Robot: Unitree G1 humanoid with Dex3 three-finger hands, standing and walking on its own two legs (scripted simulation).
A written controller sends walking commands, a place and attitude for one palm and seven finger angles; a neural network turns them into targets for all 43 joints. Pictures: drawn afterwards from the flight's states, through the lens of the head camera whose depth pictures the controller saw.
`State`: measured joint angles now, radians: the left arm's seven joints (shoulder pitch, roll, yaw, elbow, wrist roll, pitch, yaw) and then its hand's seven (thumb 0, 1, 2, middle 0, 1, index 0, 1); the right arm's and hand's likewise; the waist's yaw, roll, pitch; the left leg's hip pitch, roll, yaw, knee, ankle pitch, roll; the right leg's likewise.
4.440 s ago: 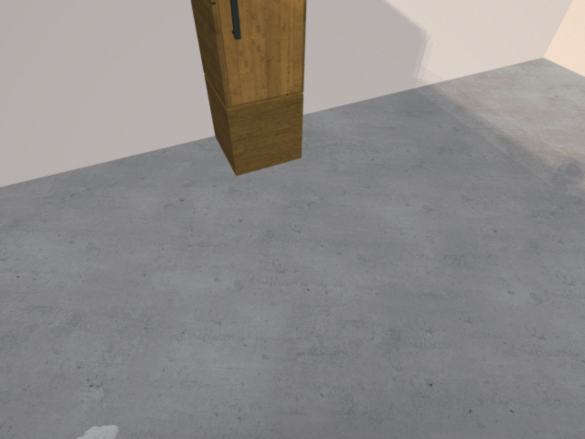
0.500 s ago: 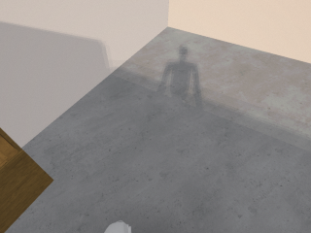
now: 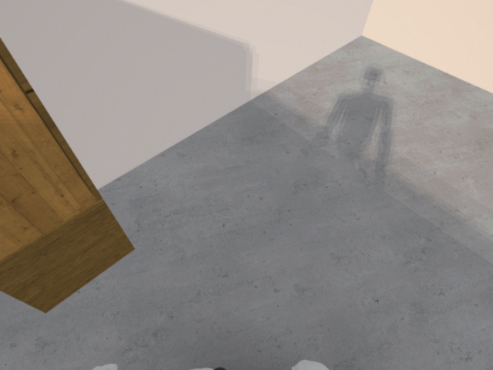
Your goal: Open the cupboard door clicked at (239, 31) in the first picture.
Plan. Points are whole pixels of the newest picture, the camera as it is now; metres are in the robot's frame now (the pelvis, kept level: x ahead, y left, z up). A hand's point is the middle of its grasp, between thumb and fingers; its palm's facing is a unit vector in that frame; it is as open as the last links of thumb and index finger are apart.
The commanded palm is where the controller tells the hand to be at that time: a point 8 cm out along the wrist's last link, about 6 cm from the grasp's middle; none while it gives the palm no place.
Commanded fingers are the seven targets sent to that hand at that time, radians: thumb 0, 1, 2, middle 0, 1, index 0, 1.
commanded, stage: turn to face it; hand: left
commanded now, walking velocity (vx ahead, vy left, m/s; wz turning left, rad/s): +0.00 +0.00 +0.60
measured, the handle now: out of the picture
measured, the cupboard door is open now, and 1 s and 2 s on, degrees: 0 0 0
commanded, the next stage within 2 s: take the last steps up to it in 1.08 s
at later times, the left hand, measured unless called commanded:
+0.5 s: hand out of the picture -0.02 +0.14 -0.15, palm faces +0.35 -0.90 -0.27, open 7.4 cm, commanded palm none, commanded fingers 0.00 0.90 0.90 -0.20 -0.30 -0.20 -0.30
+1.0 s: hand out of the picture -0.06 +0.17 -0.15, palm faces +0.56 -0.77 -0.31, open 7.4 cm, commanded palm none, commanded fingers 0.00 0.90 0.90 -0.20 -0.30 -0.20 -0.30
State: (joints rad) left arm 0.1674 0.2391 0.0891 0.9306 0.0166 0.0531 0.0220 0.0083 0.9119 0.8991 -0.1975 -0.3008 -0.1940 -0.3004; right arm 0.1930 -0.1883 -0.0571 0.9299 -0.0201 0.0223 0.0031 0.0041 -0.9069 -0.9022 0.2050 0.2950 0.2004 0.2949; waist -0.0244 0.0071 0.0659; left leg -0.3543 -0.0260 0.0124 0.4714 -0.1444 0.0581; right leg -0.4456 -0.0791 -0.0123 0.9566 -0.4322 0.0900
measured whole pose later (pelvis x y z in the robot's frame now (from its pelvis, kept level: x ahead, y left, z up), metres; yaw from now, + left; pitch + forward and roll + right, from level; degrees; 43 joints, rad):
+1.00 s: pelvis -0.02 -0.06 -0.01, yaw +34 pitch +0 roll +1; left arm 0.18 0.22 0.05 0.89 0.02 0.02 0.02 0.01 0.91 0.90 -0.20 -0.30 -0.20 -0.30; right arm 0.16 -0.23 -0.06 0.92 -0.01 0.05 0.01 0.00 -0.91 -0.90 0.21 0.30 0.20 0.30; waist -0.01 0.04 0.07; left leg -0.30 -0.02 -0.05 0.61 -0.30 -0.02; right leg -0.29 -0.05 -0.07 0.61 -0.30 0.04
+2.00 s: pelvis +0.08 +0.05 -0.02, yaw +43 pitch -2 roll +1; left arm 0.11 0.14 0.05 1.00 0.02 -0.06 -0.01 0.01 0.91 0.90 -0.20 -0.30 -0.20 -0.30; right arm 0.46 -0.12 -0.03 1.18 -0.01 -0.03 -0.02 0.01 -0.91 -0.90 0.20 0.29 0.20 0.29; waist -0.05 0.03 0.09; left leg -0.14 0.03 0.05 0.91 -0.49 0.03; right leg -0.39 -0.05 -0.16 0.66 -0.23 -0.07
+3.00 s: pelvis +0.16 +0.08 +0.00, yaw +43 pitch +0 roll +0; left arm 0.19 0.16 0.03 1.04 0.01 0.01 0.03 0.00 0.92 0.90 -0.20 -0.30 -0.20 -0.30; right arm 0.24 -0.19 -0.04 1.11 -0.01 0.02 -0.03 0.00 -0.91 -0.90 0.20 0.29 0.19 0.29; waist -0.02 0.02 0.03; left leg -0.20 0.04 0.02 0.51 -0.30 -0.02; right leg -0.24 0.00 -0.10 0.53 -0.29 -0.04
